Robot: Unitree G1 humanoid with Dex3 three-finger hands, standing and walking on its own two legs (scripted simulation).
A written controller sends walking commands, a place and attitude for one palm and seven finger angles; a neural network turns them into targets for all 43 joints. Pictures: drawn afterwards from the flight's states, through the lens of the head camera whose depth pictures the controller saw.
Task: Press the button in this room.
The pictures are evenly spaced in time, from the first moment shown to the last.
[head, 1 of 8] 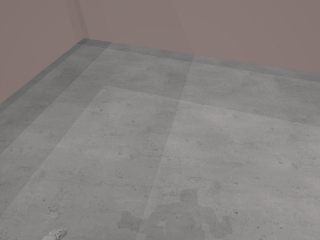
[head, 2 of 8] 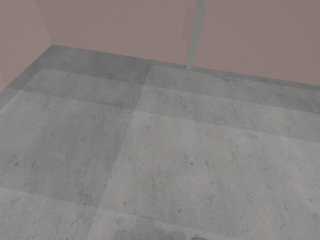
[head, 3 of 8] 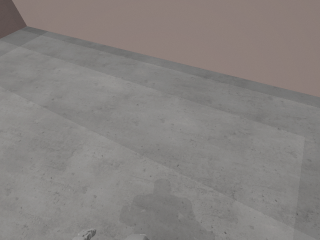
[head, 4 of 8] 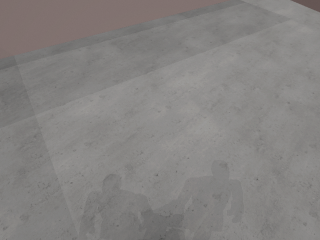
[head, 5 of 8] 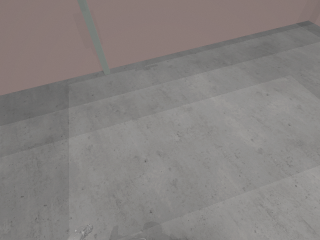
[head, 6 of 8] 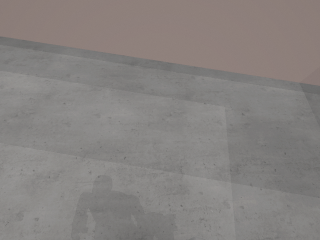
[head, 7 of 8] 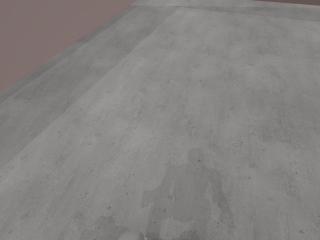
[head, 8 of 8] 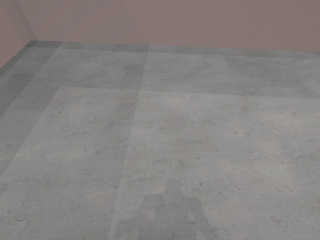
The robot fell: no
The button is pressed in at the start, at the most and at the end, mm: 0 0 0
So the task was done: no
